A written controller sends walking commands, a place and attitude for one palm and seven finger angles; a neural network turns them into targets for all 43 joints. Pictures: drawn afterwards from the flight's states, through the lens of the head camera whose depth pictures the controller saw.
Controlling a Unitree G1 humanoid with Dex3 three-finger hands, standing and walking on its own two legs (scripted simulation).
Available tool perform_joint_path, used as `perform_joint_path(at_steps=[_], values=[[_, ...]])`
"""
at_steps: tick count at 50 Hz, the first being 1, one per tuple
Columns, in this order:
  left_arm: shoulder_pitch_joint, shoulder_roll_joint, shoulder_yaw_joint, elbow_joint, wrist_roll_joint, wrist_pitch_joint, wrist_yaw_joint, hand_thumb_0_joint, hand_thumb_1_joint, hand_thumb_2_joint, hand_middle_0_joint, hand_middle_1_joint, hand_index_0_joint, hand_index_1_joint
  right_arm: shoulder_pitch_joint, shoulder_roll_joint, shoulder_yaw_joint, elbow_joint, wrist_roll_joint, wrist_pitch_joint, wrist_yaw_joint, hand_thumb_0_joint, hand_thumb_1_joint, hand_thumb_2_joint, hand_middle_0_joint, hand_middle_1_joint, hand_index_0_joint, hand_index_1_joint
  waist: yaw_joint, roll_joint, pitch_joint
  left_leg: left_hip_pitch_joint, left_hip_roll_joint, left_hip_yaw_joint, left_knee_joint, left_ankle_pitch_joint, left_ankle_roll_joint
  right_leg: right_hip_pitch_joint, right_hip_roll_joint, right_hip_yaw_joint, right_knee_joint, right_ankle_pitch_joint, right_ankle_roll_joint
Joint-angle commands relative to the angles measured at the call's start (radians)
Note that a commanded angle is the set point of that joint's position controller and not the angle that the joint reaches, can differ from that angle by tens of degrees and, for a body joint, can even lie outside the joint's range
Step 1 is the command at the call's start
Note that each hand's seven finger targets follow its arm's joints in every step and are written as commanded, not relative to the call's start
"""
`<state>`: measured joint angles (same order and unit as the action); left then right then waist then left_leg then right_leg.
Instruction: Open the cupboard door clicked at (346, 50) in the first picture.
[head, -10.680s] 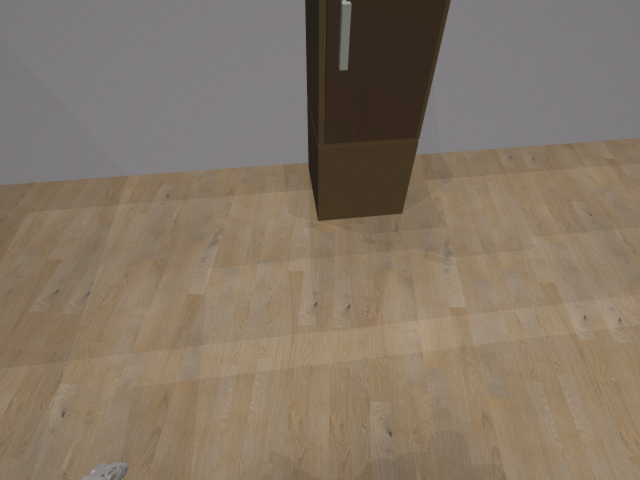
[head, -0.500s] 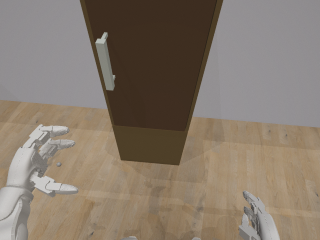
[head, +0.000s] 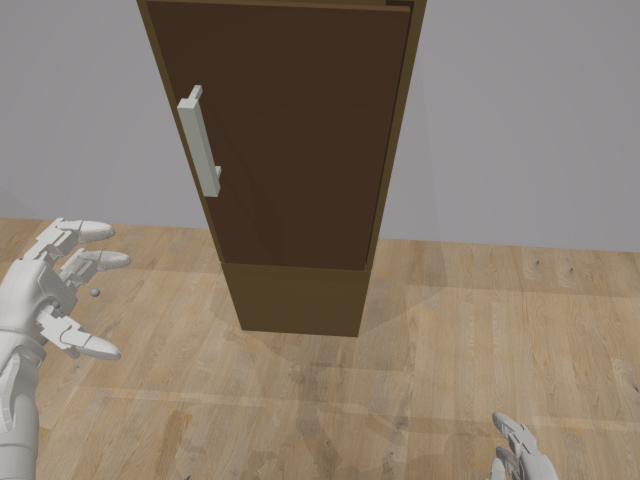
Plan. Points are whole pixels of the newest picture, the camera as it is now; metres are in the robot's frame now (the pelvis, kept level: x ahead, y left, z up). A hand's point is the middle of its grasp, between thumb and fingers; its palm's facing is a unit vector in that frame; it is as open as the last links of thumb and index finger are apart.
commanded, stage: raise the hand with hooked fingers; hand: left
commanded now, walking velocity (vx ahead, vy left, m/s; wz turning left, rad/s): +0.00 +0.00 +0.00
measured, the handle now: (204, 143) +0.60 +0.23 +0.07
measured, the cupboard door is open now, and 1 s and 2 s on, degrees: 0 0 0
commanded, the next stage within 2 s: move the hooked fingers beside the handle in 0.36 s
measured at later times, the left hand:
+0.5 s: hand (100, 303) +0.28 +0.27 +0.09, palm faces +0.04 -1.00 -0.02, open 14.0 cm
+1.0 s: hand (119, 244) +0.37 +0.29 +0.08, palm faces +0.02 -1.00 +0.00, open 14.0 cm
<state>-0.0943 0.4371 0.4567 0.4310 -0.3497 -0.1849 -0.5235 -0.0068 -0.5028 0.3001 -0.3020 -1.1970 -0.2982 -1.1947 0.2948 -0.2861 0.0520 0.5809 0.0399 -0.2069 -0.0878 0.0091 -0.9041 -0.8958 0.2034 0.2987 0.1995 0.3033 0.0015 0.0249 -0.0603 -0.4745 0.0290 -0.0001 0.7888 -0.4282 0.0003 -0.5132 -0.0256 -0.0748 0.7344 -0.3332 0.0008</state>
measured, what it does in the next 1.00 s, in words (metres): stands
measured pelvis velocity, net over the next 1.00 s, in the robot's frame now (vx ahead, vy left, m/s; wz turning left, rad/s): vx -0.01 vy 0.00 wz -0.02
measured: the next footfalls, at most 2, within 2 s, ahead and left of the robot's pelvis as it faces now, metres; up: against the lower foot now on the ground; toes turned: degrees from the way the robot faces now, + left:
none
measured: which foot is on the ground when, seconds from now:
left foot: down 0.00-1.00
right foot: down 0.00-1.00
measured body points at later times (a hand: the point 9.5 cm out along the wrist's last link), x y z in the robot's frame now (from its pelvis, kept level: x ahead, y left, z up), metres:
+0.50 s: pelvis -0.01 -0.01 +0.00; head +0.02 -0.01 +0.45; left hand +0.27 +0.32 +0.09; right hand +0.15 -0.25 -0.08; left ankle -0.02 +0.12 -0.71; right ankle +0.02 -0.12 -0.71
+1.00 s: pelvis -0.01 +0.00 -0.01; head +0.05 +0.01 +0.44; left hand +0.36 +0.34 +0.09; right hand +0.08 -0.27 -0.10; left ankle -0.02 +0.12 -0.71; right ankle +0.02 -0.12 -0.71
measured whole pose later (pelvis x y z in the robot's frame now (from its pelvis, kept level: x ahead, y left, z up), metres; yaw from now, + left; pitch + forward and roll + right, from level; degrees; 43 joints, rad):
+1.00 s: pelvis -0.01 +0.00 -0.01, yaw -1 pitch +11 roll -1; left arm -0.48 0.56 0.51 0.87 -0.26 -0.27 -0.55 -0.01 -0.50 0.30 -0.30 -1.20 -0.30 -1.20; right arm 0.35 -0.30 0.05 0.60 0.03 -0.13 -0.08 0.01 -0.91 -0.90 0.20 0.30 0.20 0.30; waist -0.05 0.00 -0.06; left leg -0.61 0.04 0.01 0.86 -0.43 0.00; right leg -0.65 -0.02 -0.06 0.79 -0.32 0.00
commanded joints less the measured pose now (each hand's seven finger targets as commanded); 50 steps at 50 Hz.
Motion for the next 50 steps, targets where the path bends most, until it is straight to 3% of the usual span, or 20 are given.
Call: perform_joint_path(at_steps=[1,3,5,8,13,18,21,23,26,28,30,33,36,38,41,42,44,46,49,50], values=[[-0.187,0.257,0.085,-0.202,-0.031,-0.071,0.001,0.000,-0.500,0.300,-0.300,-1.200,-0.300,-1.200,-0.048,-0.138,-0.064,-0.163,0.000,-0.047,-0.001,0.000,-0.900,-0.900,0.200,0.300,0.200,0.300,0.012,0.017,-0.215,0.027,-0.039,-0.014,-0.121,0.307,0.014,0.182,0.041,0.034,-0.075,0.225,-0.029],[-0.197,0.269,0.099,-0.248,-0.025,-0.089,0.014,0.000,-0.500,0.300,-0.300,-1.200,-0.300,-1.200,-0.046,-0.131,-0.066,-0.163,0.000,-0.049,-0.001,0.000,-0.900,-0.900,0.200,0.300,0.200,0.300,0.015,0.070,-0.257,0.055,-0.038,-0.009,-0.122,0.337,0.014,0.199,0.037,0.037,-0.071,0.256,-0.029],[-0.187,0.261,0.096,-0.244,-0.018,-0.097,0.028,0.000,-0.500,0.300,-0.300,-1.200,-0.300,-1.200,-0.044,-0.127,-0.066,-0.161,0.000,-0.049,-0.001,0.000,-0.900,-0.900,0.200,0.300,0.200,0.300,0.012,0.080,-0.242,0.054,-0.038,-0.006,-0.125,0.318,0.013,0.183,0.038,0.035,-0.074,0.235,-0.027],[-0.192,0.263,0.103,-0.224,-0.020,-0.104,0.033,0.000,-0.500,0.300,-0.300,-1.200,-0.300,-1.200,-0.046,-0.128,-0.064,-0.159,-0.002,-0.046,-0.006,0.000,-0.900,-0.900,0.200,0.300,0.200,0.300,0.008,0.038,-0.227,0.034,-0.037,-0.006,-0.128,0.296,0.015,0.192,0.038,0.041,-0.078,0.224,-0.025],[-0.212,0.244,0.072,-0.211,-0.018,-0.096,0.018,0.000,-0.500,0.300,-0.300,-1.200,-0.300,-1.200,-0.054,-0.127,-0.061,-0.155,0.003,-0.046,-0.013,0.000,-0.900,-0.900,0.200,0.300,0.200,0.300,0.000,0.075,-0.211,0.039,-0.038,-0.002,-0.126,0.272,0.016,0.174,0.035,0.049,-0.089,0.205,-0.025],[-0.211,0.249,0.084,-0.190,-0.028,-0.094,0.010,0.000,-0.500,0.300,-0.300,-1.200,-0.300,-1.200,-0.059,-0.128,-0.058,-0.158,0.002,-0.048,-0.016,0.000,-0.900,-0.900,0.200,0.300,0.200,0.300,0.002,0.021,-0.211,0.023,-0.038,-0.006,-0.125,0.246,0.016,0.179,0.035,0.053,-0.093,0.175,-0.022],[-0.228,0.249,0.076,-0.212,-0.028,-0.102,0.009,0.000,-0.500,0.300,-0.300,-1.200,-0.300,-1.200,-0.061,-0.128,-0.057,-0.156,0.002,-0.051,-0.015,0.000,-0.900,-0.900,0.200,0.300,0.200,0.300,0.005,0.059,-0.215,0.034,-0.038,-0.008,-0.122,0.272,0.015,0.183,0.036,0.050,-0.083,0.202,-0.028],[-0.225,0.249,0.074,-0.196,-0.020,-0.099,0.011,0.000,-0.500,0.300,-0.300,-1.200,-0.300,-1.200,-0.062,-0.126,-0.055,-0.156,0.003,-0.052,-0.015,0.000,-0.900,-0.900,0.200,0.300,0.200,0.300,0.002,0.049,-0.210,0.028,-0.038,-0.010,-0.127,0.252,0.014,0.171,0.035,0.048,-0.086,0.180,-0.025],[-0.355,0.276,0.078,-0.133,-0.016,-0.098,0.012,0.000,-0.500,0.300,-0.300,-1.200,-0.300,-1.200,-0.053,-0.134,-0.053,-0.134,0.002,-0.044,-0.026,0.000,-0.900,-0.900,0.200,0.300,0.200,0.300,-0.025,0.018,-0.166,0.004,-0.036,-0.011,-0.117,0.209,0.015,0.134,0.036,0.057,-0.094,0.133,-0.022],[-0.426,0.259,0.044,-0.107,-0.003,-0.106,0.005,0.000,-0.500,0.300,-0.300,-1.200,-0.300,-1.200,-0.052,-0.133,-0.052,-0.128,0.006,-0.044,-0.030,0.000,-0.900,-0.900,0.200,0.300,0.200,0.300,-0.033,0.065,-0.184,0.018,-0.039,-0.012,-0.120,0.189,0.014,0.115,0.033,0.057,-0.092,0.109,-0.024],[-0.453,0.285,0.053,-0.069,0.008,-0.112,0.001,0.000,-0.500,0.300,-0.300,-1.200,-0.300,-1.200,-0.037,-0.137,-0.056,-0.117,0.005,-0.044,-0.034,0.000,-0.900,-0.900,0.200,0.300,0.200,0.300,-0.032,0.059,-0.224,0.029,-0.037,-0.014,-0.114,0.203,0.014,0.121,0.032,0.055,-0.085,0.124,-0.025],[-0.568,0.310,0.040,0.020,0.024,-0.114,-0.008,0.000,-0.500,0.300,-0.300,-1.200,-0.300,-1.200,-0.027,-0.145,-0.050,-0.104,0.004,-0.033,-0.034,0.000,-0.900,-0.900,0.200,0.300,0.200,0.300,-0.049,0.047,-0.206,-0.011,-0.037,-0.019,-0.105,0.176,0.014,0.099,0.031,0.062,-0.080,0.097,-0.025],[-0.594,0.370,0.084,0.111,0.027,-0.120,-0.016,0.000,-0.500,0.300,-0.300,-1.200,-0.300,-1.200,-0.005,-0.154,-0.052,-0.101,0.000,-0.021,-0.030,0.000,-0.900,-0.900,0.200,0.300,0.200,0.300,-0.034,0.025,-0.240,-0.038,-0.037,-0.017,-0.091,0.195,0.014,0.122,0.033,0.068,-0.063,0.116,-0.028],[-0.591,0.378,0.089,0.134,0.036,-0.127,-0.022,0.000,-0.500,0.300,-0.300,-1.200,-0.300,-1.200,0.002,-0.151,-0.053,-0.113,-0.001,-0.013,-0.022,0.000,-0.900,-0.900,0.200,0.300,0.200,0.300,-0.022,0.064,-0.289,-0.035,-0.039,-0.010,-0.083,0.230,0.013,0.139,0.033,0.069,-0.047,0.164,-0.029],[-0.602,0.410,0.112,0.173,0.039,-0.137,-0.024,0.000,-0.500,0.300,-0.300,-1.200,-0.300,-1.200,0.028,-0.158,-0.058,-0.116,-0.005,0.003,-0.012,0.000,-0.900,-0.900,0.200,0.300,0.200,0.300,-0.021,0.053,-0.300,-0.049,-0.036,-0.010,-0.072,0.267,0.013,0.139,0.042,0.063,-0.028,0.207,-0.032],[-0.606,0.428,0.124,0.188,0.044,-0.138,-0.025,0.000,-0.500,0.300,-0.300,-1.200,-0.300,-1.200,0.034,-0.161,-0.060,-0.115,-0.004,0.009,-0.009,0.000,-0.900,-0.900,0.200,0.300,0.200,0.300,-0.022,0.055,-0.299,-0.063,-0.034,-0.007,-0.072,0.266,0.013,0.137,0.039,0.065,-0.028,0.213,-0.029],[-0.650,0.397,0.090,0.210,0.045,-0.140,-0.029,0.000,-0.500,0.300,-0.300,-1.200,-0.300,-1.200,0.042,-0.161,-0.062,-0.116,-0.002,0.018,-0.006,0.000,-0.900,-0.900,0.200,0.300,0.200,0.300,-0.037,0.057,-0.288,-0.067,-0.033,-0.006,-0.075,0.240,0.013,0.104,0.040,0.061,-0.031,0.188,-0.026],[-0.670,0.452,0.127,0.240,0.049,-0.147,-0.029,0.000,-0.500,0.300,-0.300,-1.200,-0.300,-1.200,0.060,-0.172,-0.064,-0.115,-0.004,0.031,-0.005,0.000,-0.900,-0.900,0.200,0.300,0.200,0.300,-0.036,0.046,-0.290,-0.082,-0.032,-0.008,-0.068,0.243,0.016,0.101,0.047,0.063,-0.023,0.185,-0.029],[-0.739,0.424,0.090,0.245,0.062,-0.162,-0.034,0.000,-0.500,0.300,-0.300,-1.200,-0.300,-1.200,0.082,-0.170,-0.071,-0.105,-0.004,0.044,-0.003,0.000,-0.900,-0.900,0.200,0.300,0.200,0.300,-0.052,0.090,-0.329,-0.044,-0.029,-0.008,-0.062,0.276,0.016,0.070,0.049,0.055,-0.013,0.212,-0.028],[-0.746,0.463,0.119,0.261,0.066,-0.167,-0.030,0.000,-0.500,0.300,-0.300,-1.200,-0.300,-1.200,0.095,-0.176,-0.073,-0.099,-0.005,0.051,-0.002,0.000,-0.900,-0.900,0.200,0.300,0.200,0.300,-0.051,0.066,-0.337,-0.054,-0.026,-0.012,-0.060,0.276,0.016,0.074,0.050,0.054,-0.012,0.210,-0.027]])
